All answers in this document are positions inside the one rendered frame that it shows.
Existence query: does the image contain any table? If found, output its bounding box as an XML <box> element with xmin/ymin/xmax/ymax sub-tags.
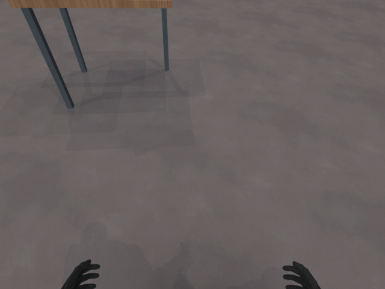
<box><xmin>8</xmin><ymin>0</ymin><xmax>173</xmax><ymax>109</ymax></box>

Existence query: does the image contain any robot right hand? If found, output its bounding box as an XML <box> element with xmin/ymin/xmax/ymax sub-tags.
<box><xmin>283</xmin><ymin>261</ymin><xmax>321</xmax><ymax>289</ymax></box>

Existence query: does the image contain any robot left hand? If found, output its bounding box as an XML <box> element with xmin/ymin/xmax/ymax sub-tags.
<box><xmin>61</xmin><ymin>259</ymin><xmax>100</xmax><ymax>289</ymax></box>

